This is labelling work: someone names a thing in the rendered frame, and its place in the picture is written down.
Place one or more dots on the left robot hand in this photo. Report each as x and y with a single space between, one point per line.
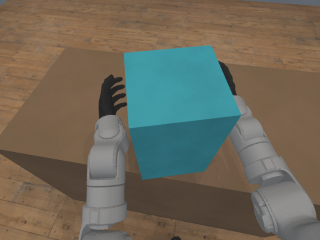
106 101

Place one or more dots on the carton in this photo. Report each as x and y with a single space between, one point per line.
180 109

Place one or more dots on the right robot hand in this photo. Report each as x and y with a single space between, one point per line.
228 77

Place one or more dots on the right robot forearm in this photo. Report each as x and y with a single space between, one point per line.
261 163

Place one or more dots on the pedestal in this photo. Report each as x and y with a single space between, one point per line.
52 134

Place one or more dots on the left robot forearm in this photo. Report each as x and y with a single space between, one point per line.
106 175

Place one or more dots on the robot left upper arm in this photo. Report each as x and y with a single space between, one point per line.
96 234

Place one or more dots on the robot right upper arm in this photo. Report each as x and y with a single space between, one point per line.
283 209

